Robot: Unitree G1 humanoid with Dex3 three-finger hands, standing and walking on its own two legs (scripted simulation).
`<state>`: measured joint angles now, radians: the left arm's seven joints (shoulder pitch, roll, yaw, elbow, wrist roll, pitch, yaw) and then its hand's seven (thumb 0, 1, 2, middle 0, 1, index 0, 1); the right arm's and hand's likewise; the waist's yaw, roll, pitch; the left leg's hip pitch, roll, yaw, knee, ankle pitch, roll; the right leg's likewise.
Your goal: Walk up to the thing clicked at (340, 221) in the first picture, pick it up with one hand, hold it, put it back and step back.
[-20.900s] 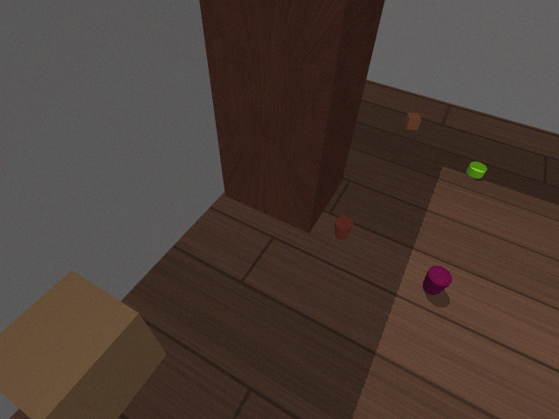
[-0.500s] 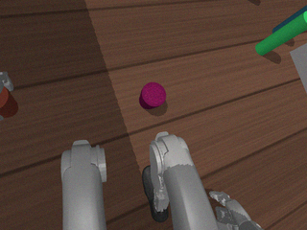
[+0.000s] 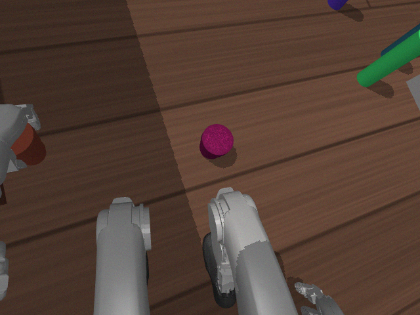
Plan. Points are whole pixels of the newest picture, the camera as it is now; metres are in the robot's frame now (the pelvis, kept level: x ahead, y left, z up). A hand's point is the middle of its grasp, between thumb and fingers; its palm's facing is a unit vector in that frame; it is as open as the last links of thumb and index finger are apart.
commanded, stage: lift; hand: left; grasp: from above
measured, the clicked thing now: (22, 146) +0.44 +0.33 -0.19
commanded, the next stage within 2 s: hold in 1.36 s
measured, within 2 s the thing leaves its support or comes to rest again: neither
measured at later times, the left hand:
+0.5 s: hand out of the picture +0.37 +0.32 +0.03, palm faces -0.42 -0.12 -0.90, open 9.8 cm
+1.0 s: hand out of the picture +0.35 +0.29 +0.20, palm faces -0.44 -0.12 -0.89, open 9.8 cm
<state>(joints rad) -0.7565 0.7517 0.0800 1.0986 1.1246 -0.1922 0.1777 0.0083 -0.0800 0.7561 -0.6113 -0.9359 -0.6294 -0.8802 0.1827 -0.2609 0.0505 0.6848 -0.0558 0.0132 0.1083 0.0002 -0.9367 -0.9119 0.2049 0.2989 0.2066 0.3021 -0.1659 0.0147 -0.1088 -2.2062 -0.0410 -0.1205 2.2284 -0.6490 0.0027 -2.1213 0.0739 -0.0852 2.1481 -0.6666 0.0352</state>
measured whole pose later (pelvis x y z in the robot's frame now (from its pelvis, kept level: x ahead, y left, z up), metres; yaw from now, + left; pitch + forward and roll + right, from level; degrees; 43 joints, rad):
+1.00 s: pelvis +0.04 +0.01 +0.29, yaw +5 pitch +18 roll -3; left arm -0.34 0.47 -0.13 0.82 1.00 -0.03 0.13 0.01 -0.04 0.76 -0.55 -0.98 -0.57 -0.93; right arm 0.25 -0.24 -0.02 0.72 0.04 -0.01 -0.04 0.00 -0.93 -0.91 0.20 0.30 0.21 0.30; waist -0.07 0.04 -0.16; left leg -1.04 -0.01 -0.05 1.21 -0.48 0.01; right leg -0.99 0.06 0.02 1.16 -0.48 0.02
